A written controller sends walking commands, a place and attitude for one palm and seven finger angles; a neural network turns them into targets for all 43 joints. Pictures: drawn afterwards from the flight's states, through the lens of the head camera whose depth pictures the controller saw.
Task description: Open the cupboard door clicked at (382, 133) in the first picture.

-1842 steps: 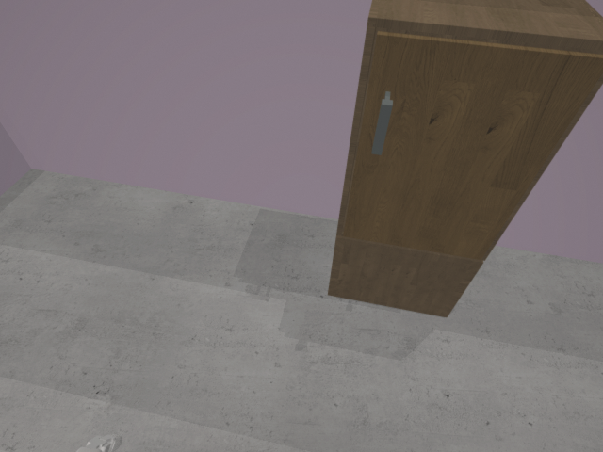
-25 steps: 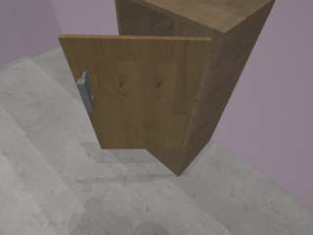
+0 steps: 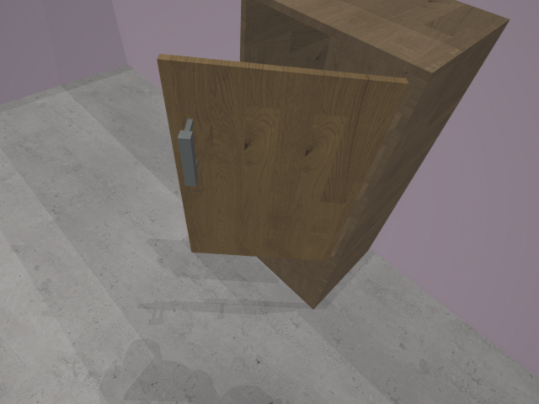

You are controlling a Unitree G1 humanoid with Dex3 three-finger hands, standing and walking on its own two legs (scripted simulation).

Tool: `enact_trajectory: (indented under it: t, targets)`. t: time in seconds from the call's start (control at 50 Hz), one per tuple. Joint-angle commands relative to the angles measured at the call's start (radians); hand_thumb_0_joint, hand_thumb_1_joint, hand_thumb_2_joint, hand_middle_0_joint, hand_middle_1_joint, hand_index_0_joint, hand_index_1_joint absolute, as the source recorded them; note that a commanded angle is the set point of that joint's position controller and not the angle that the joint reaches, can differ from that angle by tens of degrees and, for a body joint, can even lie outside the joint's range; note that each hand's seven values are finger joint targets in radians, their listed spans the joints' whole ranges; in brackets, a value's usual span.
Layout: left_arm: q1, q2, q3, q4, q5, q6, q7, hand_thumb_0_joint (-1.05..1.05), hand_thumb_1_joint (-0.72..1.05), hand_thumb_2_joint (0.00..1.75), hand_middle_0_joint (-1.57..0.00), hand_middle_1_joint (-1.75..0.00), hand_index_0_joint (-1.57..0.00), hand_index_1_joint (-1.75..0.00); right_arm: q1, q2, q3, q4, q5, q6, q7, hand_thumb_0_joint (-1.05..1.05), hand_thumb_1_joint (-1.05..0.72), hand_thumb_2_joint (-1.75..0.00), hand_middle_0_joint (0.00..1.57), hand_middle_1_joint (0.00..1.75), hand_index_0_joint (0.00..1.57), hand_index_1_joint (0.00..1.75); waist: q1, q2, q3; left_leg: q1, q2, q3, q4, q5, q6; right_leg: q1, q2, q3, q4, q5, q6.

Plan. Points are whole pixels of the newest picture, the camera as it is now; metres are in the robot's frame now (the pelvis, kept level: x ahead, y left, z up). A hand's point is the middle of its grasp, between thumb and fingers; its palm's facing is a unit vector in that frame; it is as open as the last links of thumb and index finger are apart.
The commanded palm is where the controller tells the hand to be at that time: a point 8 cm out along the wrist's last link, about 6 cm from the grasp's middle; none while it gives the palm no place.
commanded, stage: come to a stop and stand still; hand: left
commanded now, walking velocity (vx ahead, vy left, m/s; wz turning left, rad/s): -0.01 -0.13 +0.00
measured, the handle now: (190, 152) +0.53 +0.20 +0.04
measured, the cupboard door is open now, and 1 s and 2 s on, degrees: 43 43 43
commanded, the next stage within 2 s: look again from close up in 0.60 s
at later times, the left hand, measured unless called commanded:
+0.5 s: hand out of the picture -0.03 +0.12 -0.18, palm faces +0.03 -0.99 -0.16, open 7.3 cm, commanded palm none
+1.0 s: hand out of the picture -0.04 +0.16 -0.18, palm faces +0.05 -0.98 -0.21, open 7.4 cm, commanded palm none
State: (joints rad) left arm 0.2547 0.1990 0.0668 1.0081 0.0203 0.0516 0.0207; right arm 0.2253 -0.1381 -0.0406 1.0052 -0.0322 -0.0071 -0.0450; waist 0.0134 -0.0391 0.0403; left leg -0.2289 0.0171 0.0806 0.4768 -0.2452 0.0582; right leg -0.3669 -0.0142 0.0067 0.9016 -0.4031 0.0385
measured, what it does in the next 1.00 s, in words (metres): steps on the spot: right foot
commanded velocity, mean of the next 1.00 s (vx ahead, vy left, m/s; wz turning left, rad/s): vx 0.00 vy -0.01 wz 0.00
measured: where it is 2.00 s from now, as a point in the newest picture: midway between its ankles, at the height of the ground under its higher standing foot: outside the picture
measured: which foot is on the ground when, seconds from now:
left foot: down 0.00-1.00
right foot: up 0.00-0.22, down 0.24-1.00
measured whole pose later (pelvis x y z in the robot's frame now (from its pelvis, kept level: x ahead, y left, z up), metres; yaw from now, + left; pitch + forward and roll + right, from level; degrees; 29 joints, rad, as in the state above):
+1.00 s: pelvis -0.03 -0.01 -0.01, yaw +1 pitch -1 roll -1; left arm 0.34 0.15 0.00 1.07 0.02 -0.02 0.04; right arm 0.31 -0.17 -0.02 1.06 -0.02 0.00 -0.02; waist 0.00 0.03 0.00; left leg -0.31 0.00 0.07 0.57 -0.24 0.04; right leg -0.19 -0.07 -0.03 0.54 -0.33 0.04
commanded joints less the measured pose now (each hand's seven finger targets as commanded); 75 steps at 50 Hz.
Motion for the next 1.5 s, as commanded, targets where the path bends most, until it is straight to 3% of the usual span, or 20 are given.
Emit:
enact_trajectory:
  t: [0.0,0.14,0.18,0.22,0.26,0.3,0.46,0.66,0.68,0.7,0.76,0.9,1.28,1.3,1.32,1.34,1.36,1.38,1.42,1.48]
  targets:
    - [-0.015,0.022,-0.003,-0.061,0.0,-0.011,-0.008,0.0,0.9,0.9,-0.2,-0.3,-0.2,-0.3,0.152,-0.188,-0.038,0.01,0.0,-0.005,-0.019,0.0,-0.9,-0.9,0.2,0.3,0.2,0.3,-0.072,0.155,-0.056,0.245,0.313,-0.26,-0.149,0.559,0.117,-0.11,-0.026,0.005,-0.055,-0.054,0.002]
    - [0.073,0.006,-0.015,-0.012,-0.005,-0.019,-0.007,0.0,0.9,0.9,-0.2,-0.3,-0.2,-0.3,0.084,-0.195,-0.036,0.032,0.006,0.005,-0.006,0.0,-0.9,-0.9,0.2,0.3,0.2,0.3,-0.027,0.19,-0.065,0.084,0.242,-0.219,-0.141,0.322,0.07,0.15,-0.007,-0.056,-0.381,0.062,-0.024]
    - [0.12,0.023,-0.013,0.012,-0.001,-0.03,0.002,0.0,0.9,0.9,-0.2,-0.3,-0.2,-0.3,0.086,-0.16,-0.032,0.043,0.017,0.006,0.0,0.0,-0.9,-0.9,0.2,0.3,0.2,0.3,-0.005,0.105,-0.068,-0.022,0.173,-0.165,-0.089,0.158,0.005,0.297,-0.036,-0.034,-0.573,0.227,-0.03]
    - [0.099,0.09,-0.015,0.02,-0.002,-0.042,0.014,0.0,0.9,0.9,-0.2,-0.3,-0.2,-0.3,0.069,-0.07,-0.004,0.036,0.025,0.009,0.009,0.0,-0.9,-0.9,0.2,0.3,0.2,0.3,-0.018,-0.114,-0.01,-0.121,0.046,-0.033,0.004,-0.06,-0.068,0.257,-0.218,0.146,-0.646,0.226,-0.109]
    - [0.038,0.09,-0.026,0.015,-0.005,-0.049,0.014,0.0,0.9,0.9,-0.2,-0.3,-0.2,-0.3,0.083,-0.049,0.003,0.058,0.015,0.015,0.02,0.0,-0.9,-0.9,0.2,0.3,0.2,0.3,-0.042,-0.044,0.017,0.007,0.047,-0.036,0.001,-0.028,-0.073,0.083,-0.225,0.124,-0.659,0.086,-0.132]
    - [0.029,0.061,-0.034,0.028,-0.009,-0.053,0.014,0.0,0.9,0.9,-0.2,-0.3,-0.2,-0.3,0.107,-0.062,0.004,0.092,0.011,0.021,0.019,0.0,-0.9,-0.9,0.2,0.3,0.2,0.3,-0.041,-0.126,0.086,0.031,0.057,-0.042,-0.002,0.034,-0.072,0.017,-0.152,0.086,-0.672,0.003,-0.104]
    - [0.108,0.032,-0.042,0.059,-0.011,-0.052,0.018,0.0,0.9,0.9,-0.2,-0.3,-0.2,-0.3,0.148,-0.054,0.011,0.134,0.015,0.017,0.019,0.0,-0.9,-0.9,0.2,0.3,0.2,0.3,-0.024,0.017,0.129,-0.022,0.069,-0.067,-0.09,-0.002,-0.069,0.05,-0.098,0.056,-0.642,-0.024,-0.066]
    - [0.161,-0.012,-0.042,0.072,-0.008,-0.061,0.022,0.0,0.9,0.9,-0.2,-0.3,-0.2,-0.3,0.155,-0.042,0.008,0.135,0.021,0.004,0.011,0.0,-0.9,-0.9,0.2,0.3,0.2,0.3,-0.02,0.045,0.057,0.008,0.084,-0.083,-0.111,0.039,-0.059,0.105,-0.085,0.032,-0.6,0.107,-0.059]
    - [0.209,0.035,-0.053,0.095,0.008,-0.085,0.052,0.0,0.9,0.9,-0.2,-0.3,-0.2,-0.3,0.018,-0.086,0.016,0.051,0.023,-0.015,0.024,0.0,-0.9,-0.9,0.2,0.3,0.2,0.3,0.031,0.056,0.103,-0.07,0.077,-0.069,0.104,0.061,-0.084,0.07,-0.135,0.098,-0.602,0.373,-0.066]
    - [0.131,0.077,-0.048,0.044,0.003,-0.096,0.043,0.0,0.9,0.9,-0.2,-0.3,-0.2,-0.3,0.101,-0.034,0.015,0.025,0.021,-0.004,0.033,0.0,-0.9,-0.9,0.2,0.3,0.2,0.3,-0.061,0.05,0.013,-0.035,0.048,-0.066,0.101,-0.062,-0.072,0.051,-0.175,0.108,-0.621,0.079,-0.1]
    - [0.113,0.043,-0.045,0.028,0.002,-0.097,0.033,0.0,0.9,0.9,-0.2,-0.3,-0.2,-0.3,0.176,-0.058,0.017,0.033,0.011,-0.014,0.037,0.0,-0.9,-0.9,0.2,0.3,0.2,0.3,-0.061,0.152,-0.027,-0.021,0.07,-0.106,0.024,0.023,-0.043,0.054,-0.084,0.012,-0.496,0.017,-0.097]
    - [0.162,0.0,-0.055,0.04,0.004,-0.077,0.024,0.0,0.9,0.9,-0.2,-0.3,-0.2,-0.3,0.114,-0.107,0.014,-0.007,0.016,-0.018,0.027,0.0,-0.9,-0.9,0.2,0.3,0.2,0.3,-0.014,0.023,0.075,-0.144,0.094,-0.18,-0.123,-0.144,-0.008,0.091,-0.055,-0.015,-0.449,0.055,-0.073]
    - [0.135,0.081,-0.059,0.033,0.009,-0.075,0.053,0.0,0.9,0.9,-0.2,-0.3,-0.2,-0.3,0.011,-0.18,0.018,-0.039,0.029,-0.022,0.031,0.0,-0.9,-0.9,0.2,0.3,0.2,0.3,-0.002,0.008,0.056,-0.037,0.114,-0.097,0.057,0.177,-0.044,0.087,-0.107,0.047,-0.524,0.256,-0.054]
    - [-0.616,0.351,0.135,-1.554,-0.171,-0.292,0.065,0.0,0.88,0.89,-0.2,-0.32,-0.2,-0.32,0.034,-0.307,-0.017,-0.377,0.076,-0.169,-0.005,0.0,-0.9,-0.9,0.2,0.3,0.2,0.3,-0.127,0.179,-0.456,0.25,0.006,-0.096,-0.024,0.239,-0.045,0.115,-0.006,-0.098,-0.397,0.36,-0.071]
    - [-0.09,0.27,0.105,-1.293,-0.105,-0.246,0.096,0.0,0.85,0.88,-0.2,-0.33,-0.2,-0.33,-0.042,-0.212,0.027,-0.321,0.075,-0.266,-0.043,0.0,-0.9,-0.9,0.2,0.3,0.2,0.3,0.005,0.335,-0.439,0.323,0.055,-0.11,-0.06,0.282,-0.057,0.072,0.006,-0.099,-0.306,0.196,-0.08]
    - [-0.054,0.215,0.072,-1.207,-0.117,-0.196,0.14,0.0,0.83,0.87,-0.21,-0.34,-0.21,-0.34,-0.058,-0.202,0.02,-0.262,0.082,-0.295,-0.051,0.0,-0.9,-0.9,0.2,0.3,0.2,0.3,-0.017,0.289,-0.348,0.167,0.04,-0.117,-0.087,0.112,-0.092,0.054,0.009,-0.114,-0.302,0.114,-0.073]
    - [0.257,-0.066,-0.082,-0.958,-0.144,-0.105,0.127,0.0,0.81,0.86,-0.21,-0.36,-0.21,-0.36,-0.035,-0.167,0.018,-0.251,0.095,-0.293,-0.039,0.0,-0.9,-0.9,0.2,0.3,0.2,0.3,-0.041,0.195,-0.158,0.068,0.045,-0.132,-0.108,0.001,-0.071,-0.024,0.01,-0.125,-0.312,0.079,-0.065]
    - [0.062,-0.001,-0.025,-1.151,-0.192,-0.146,0.108,0.0,0.78,0.85,-0.21,-0.37,-0.21,-0.37,-0.044,-0.207,0.007,-0.331,0.093,-0.298,-0.035,0.0,-0.9,-0.9,0.2,0.3,0.2,0.3,-0.043,0.17,-0.058,-0.029,0.027,-0.142,-0.083,-0.083,-0.062,-0.016,0.001,-0.122,-0.348,0.104,-0.059]
    - [0.095,0.083,0.092,-1.024,-0.176,-0.257,0.066,0.0,0.74,0.83,-0.21,-0.4,-0.21,-0.4,-0.052,-0.222,-0.017,-0.348,0.064,-0.304,-0.04,0.0,-0.9,-0.9,0.2,0.3,0.2,0.3,-0.057,0.037,0.002,-0.136,-0.003,-0.125,0.028,-0.089,-0.055,-0.106,0.012,-0.125,-0.365,0.069,-0.055]
    - [0.361,0.007,0.147,-0.751,-0.209,-0.439,-0.087,0.0,0.67,0.8,-0.22,-0.45,-0.22,-0.45,-0.084,-0.209,-0.044,-0.408,0.042,-0.28,-0.004,0.0,-0.9,-0.9,0.2,0.3,0.2,0.3,0.028,-0.202,-0.034,-0.32,-0.005,-0.09,0.208,0.007,-0.075,-0.248,0.036,-0.157,-0.203,0.055,-0.058]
